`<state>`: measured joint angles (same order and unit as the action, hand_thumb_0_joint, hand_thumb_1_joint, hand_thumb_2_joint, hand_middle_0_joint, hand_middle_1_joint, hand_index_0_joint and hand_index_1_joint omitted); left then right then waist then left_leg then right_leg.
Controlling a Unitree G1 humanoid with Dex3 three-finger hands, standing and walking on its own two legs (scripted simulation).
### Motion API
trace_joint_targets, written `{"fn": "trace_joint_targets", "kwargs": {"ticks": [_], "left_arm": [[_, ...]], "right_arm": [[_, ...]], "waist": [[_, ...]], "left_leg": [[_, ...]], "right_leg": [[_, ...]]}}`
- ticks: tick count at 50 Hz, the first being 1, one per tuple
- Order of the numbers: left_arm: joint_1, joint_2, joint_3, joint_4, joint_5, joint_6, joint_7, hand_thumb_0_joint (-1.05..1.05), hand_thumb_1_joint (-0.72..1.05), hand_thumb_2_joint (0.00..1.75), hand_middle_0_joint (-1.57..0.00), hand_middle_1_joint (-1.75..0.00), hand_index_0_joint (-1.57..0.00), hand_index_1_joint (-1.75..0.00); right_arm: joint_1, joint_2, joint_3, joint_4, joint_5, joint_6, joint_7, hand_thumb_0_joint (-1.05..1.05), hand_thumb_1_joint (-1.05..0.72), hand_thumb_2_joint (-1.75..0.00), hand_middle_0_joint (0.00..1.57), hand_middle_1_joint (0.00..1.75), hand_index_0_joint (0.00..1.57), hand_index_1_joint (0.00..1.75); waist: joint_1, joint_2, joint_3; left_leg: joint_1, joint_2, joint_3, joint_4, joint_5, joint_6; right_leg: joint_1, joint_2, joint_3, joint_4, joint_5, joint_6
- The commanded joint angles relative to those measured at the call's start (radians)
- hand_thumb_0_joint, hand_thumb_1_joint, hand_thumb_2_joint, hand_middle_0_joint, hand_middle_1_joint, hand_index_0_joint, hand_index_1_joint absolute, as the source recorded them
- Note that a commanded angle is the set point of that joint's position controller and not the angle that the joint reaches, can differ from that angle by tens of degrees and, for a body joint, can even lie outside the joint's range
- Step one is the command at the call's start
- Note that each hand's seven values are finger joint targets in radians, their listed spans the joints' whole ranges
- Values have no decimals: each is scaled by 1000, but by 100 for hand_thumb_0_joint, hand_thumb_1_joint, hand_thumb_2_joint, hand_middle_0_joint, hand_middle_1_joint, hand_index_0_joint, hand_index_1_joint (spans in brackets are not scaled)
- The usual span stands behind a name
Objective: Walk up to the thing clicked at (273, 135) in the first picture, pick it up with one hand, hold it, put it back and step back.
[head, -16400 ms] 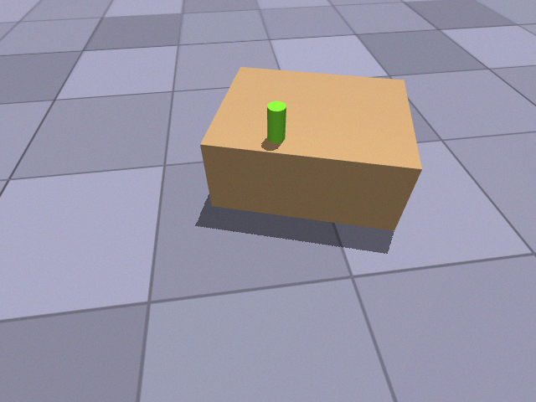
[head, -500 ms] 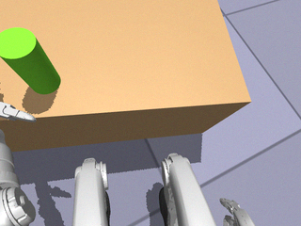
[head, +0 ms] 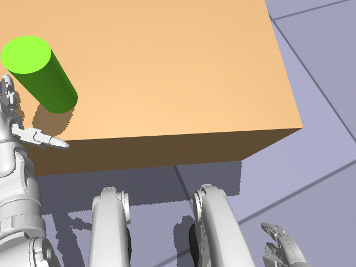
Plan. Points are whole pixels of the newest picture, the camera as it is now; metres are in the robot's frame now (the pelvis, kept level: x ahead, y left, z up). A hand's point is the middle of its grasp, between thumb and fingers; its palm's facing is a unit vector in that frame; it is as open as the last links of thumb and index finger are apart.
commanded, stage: close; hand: left
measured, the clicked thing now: (46, 80) +0.51 +0.26 -0.01
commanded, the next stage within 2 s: settle in 1.02 s
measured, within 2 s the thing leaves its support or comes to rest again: leaves its support in 1.62 s
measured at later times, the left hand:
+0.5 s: hand (39, 105) +0.46 +0.27 -0.02, palm faces +0.30 -0.95 -0.02, open 13.3 cm
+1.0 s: hand (34, 99) +0.47 +0.28 -0.02, palm faces +0.32 -0.95 -0.01, open 10.5 cm
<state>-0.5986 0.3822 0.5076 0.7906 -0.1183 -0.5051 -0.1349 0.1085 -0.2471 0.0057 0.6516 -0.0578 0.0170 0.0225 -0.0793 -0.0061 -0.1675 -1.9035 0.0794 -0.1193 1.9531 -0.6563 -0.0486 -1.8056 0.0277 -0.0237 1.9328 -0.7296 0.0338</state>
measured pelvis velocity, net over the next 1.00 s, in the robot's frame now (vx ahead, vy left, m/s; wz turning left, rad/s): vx -0.01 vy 0.00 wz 0.00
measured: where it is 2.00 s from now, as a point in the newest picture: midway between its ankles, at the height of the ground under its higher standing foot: outside the picture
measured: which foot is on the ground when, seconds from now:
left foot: down 0.00-1.00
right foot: down 0.00-1.00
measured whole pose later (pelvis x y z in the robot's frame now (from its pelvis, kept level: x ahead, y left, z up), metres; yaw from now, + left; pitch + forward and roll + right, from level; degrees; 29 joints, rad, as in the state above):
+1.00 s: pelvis -0.01 +0.00 -0.03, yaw +0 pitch +35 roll -5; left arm -0.74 0.46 0.49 0.89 -0.13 -0.51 -0.13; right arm 0.14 -0.26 0.01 0.63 -0.06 0.03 0.04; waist -0.09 -0.01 -0.16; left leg -2.00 0.07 -0.12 2.04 -0.66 -0.05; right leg -1.90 0.03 -0.02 2.03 -0.74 0.04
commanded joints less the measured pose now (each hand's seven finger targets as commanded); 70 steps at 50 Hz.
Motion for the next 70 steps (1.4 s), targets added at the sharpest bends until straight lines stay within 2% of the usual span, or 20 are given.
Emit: {"fn": "trace_joint_targets", "kwargs": {"ticks": [1,7,12,21,29,38,51,52,53,54,55,57,59,61,62,65,66,67,68,70], "left_arm": [[-318,230,8,-225,-11,-87,7,0,-53,7,-22,-18,-24,-16],[-332,264,15,-210,-6,-77,-1,0,-43,18,-34,-29,-35,-27],[-307,229,8,-159,-12,-56,-2,0,-37,25,-44,-38,-45,-36],[-351,265,26,-153,-2,-63,8,0,-16,40,-58,-52,-60,-50],[-352,225,-32,-107,10,-65,-17,0,5,52,-75,-65,-76,-63],[-340,220,-41,-87,5,-47,-24,0,23,72,-96,-86,-97,-84],[-316,191,-64,23,18,-31,-25,0,18,96,-120,-114,-122,-112],[-353,141,-103,3,18,-33,-32,0,16,96,-120,-114,-122,-113],[-364,208,-50,-32,18,-36,-25,0,14,97,-121,-116,-123,-114],[-337,208,-52,18,27,-27,-23,0,13,98,-122,-117,-124,-115],[-320,129,-111,50,21,-19,-31,0,12,97,-122,-117,-125,-115],[-354,200,-55,2,25,-22,-21,0,12,105,-118,-121,-119,-121],[-340,160,-92,8,30,-10,-24,0,11,106,-120,-123,-121,-123],[-342,228,-38,-49,36,-3,-15,0,9,108,-121,-125,-122,-125],[-311,157,-103,13,42,13,-20,0,7,107,-122,-125,-123,-125],[-359,251,-43,-126,41,14,-4,0,4,108,-122,-126,-123,-126],[-349,190,-90,-93,36,26,-4,0,1,107,-120,-125,-122,-125],[-373,176,-93,-142,25,27,-3,0,0,107,-121,-126,-122,-126],[-387,260,-28,-193,21,27,10,0,-1,106,-120,-125,-122,-125],[-398,232,-63,-214,21,38,15,0,-2,104,-118,-124,-120,-123]], "right_arm": [[126,-188,-68,-55,-1,-11,-8,0,-94,-90,20,30,20,30],[127,-193,-67,-61,-2,-4,-8,0,-93,-90,20,30,20,30],[135,-188,-64,-65,3,2,-8,0,-93,-90,20,30,20,30],[145,-187,-59,-64,4,11,-5,0,-92,-90,20,30,20,30],[155,-187,-60,-61,-1,7,-3,0,-92,-90,20,30,20,30],[165,-207,-72,-74,6,1,-2,0,-91,-89,20,30,20,30],[172,-209,-69,-80,-1,4,10,0,-90,-89,20,30,20,30],[168,-205,-69,-88,-4,4,13,0,-90,-89,20,30,20,30],[177,-214,-72,-88,-1,5,13,0,-90,-89,20,30,20,30],[177,-216,-72,-84,-4,8,14,0,-90,-89,20,30,20,30],[165,-210,-68,-92,-2,8,16,0,-90,-89,20,30,20,30],[173,-221,-73,-91,-4,13,16,0,-91,-90,20,30,20,30],[173,-217,-73,-100,-3,14,20,0,-91,-90,20,30,20,30],[186,-226,-79,-102,1,20,19,0,-91,-90,20,30,20,30],[177,-220,-77,-111,3,22,22,0,-91,-90,20,30,20,30],[183,-219,-83,-113,8,26,17,0,-91,-90,20,30,20,30],[176,-213,-79,-126,11,27,17,0,-92,-90,20,30,20,30],[178,-206,-76,-117,11,26,16,0,-92,-90,20,30,20,30],[183,-219,-85,-119,16,27,11,0,-92,-90,20,30,20,30],[179,-209,-82,-124,21,28,4,0,-92,-90,20,30,20,30]], "waist": [[-12,158,-604],[7,177,-650],[-4,142,-616],[-6,134,-586],[-25,161,-580],[-25,158,-577],[-37,104,-524],[-50,108,-537],[-34,128,-560],[-30,122,-558],[-43,112,-528],[-33,134,-546],[-32,134,-552],[-15,146,-584],[-33,128,-551],[-6,157,-635],[-21,137,-615],[-22,150,-615],[-9,144,-653],[-15,145,-684]], "left_leg": [[506,-15,47,-194,209,66],[544,-17,45,-193,228,64],[497,-18,47,-183,214,68],[445,-17,58,-166,189,72],[448,-18,53,-168,158,65],[447,-19,46,-156,157,62],[371,-21,58,-111,178,67],[368,-21,60,-100,178,68],[390,-22,54,-107,184,63],[396,-20,55,-103,192,65],[392,-19,51,-107,185,63],[394,-20,49,-102,183,61],[404,-21,45,-111,186,59],[429,-20,38,-120,198,58],[416,-20,38,-128,177,58],[446,-22,51,-124,198,61],[428,-24,55,-133,170,64],[425,-23,55,-133,178,63],[447,-22,53,-136,181,65],[469,-21,56,-143,196,69]], "right_leg": [[227,11,-37,-223,266,-61],[216,13,-36,-215,266,-65],[222,11,-41,-213,261,-62],[212,14,-36,-206,244,-62],[175,15,-48,-186,216,-67],[143,13,-55,-173,216,-68],[145,13,-55,-148,238,-62],[136,13,-55,-145,243,-63],[133,9,-59,-133,241,-65],[129,12,-57,-134,243,-65],[105,13,-61,-131,234,-67],[104,9,-60,-118,236,-67],[111,9,-63,-117,234,-70],[113,6,-63,-115,239,-69],[105,8,-63,-122,223,-71],[157,7,-53,-139,245,-67],[166,9,-50,-157,225,-67],[175,7,-50,-153,239,-66],[184,9,-47,-166,240,-64],[225,9,-41,-187,257,-62]]}}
